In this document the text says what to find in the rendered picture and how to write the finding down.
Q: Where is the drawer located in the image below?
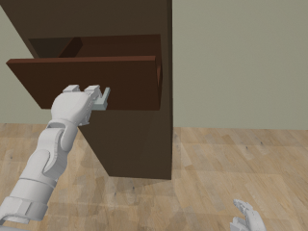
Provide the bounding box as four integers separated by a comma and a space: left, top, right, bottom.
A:
6, 34, 163, 111

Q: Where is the right robot hand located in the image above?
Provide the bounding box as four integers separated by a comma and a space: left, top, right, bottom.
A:
229, 199, 267, 231

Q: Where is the robot left forearm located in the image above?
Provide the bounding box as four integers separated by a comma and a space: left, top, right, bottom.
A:
0, 118, 78, 225

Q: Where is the left robot hand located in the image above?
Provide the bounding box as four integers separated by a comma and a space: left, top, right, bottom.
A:
51, 85, 103, 127

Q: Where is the cabinet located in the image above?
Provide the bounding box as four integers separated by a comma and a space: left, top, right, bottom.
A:
0, 0, 173, 180

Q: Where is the handle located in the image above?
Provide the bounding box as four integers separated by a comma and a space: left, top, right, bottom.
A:
90, 88, 111, 111

